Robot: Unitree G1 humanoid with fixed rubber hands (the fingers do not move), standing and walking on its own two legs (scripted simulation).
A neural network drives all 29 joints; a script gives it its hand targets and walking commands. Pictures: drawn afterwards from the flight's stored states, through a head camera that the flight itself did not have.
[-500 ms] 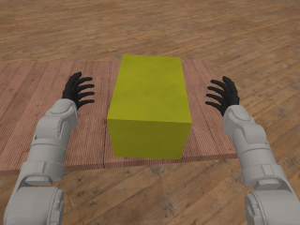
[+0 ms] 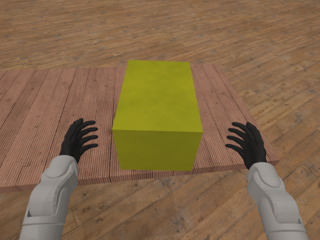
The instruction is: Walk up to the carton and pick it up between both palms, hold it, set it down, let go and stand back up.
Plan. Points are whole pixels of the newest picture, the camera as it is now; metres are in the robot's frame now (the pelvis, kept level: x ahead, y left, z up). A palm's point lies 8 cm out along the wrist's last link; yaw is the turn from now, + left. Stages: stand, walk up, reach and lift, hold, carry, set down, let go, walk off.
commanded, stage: set down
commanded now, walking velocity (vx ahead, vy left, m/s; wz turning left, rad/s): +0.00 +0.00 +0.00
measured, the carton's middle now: (157, 111) +0.49 +0.04 +0.05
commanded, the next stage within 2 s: let go in 1.52 s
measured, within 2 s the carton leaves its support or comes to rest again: neither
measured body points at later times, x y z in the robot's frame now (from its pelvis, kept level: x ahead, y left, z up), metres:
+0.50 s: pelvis +0.03 +0.00 +0.00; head +0.04 +0.01 +0.45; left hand +0.24 +0.23 +0.04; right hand +0.25 -0.20 +0.04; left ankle +0.02 +0.13 -0.75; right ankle +0.01 -0.12 -0.75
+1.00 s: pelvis +0.03 +0.01 +0.00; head +0.04 +0.00 +0.45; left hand +0.23 +0.24 +0.02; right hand +0.23 -0.20 -0.03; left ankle +0.02 +0.13 -0.75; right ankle +0.02 -0.12 -0.75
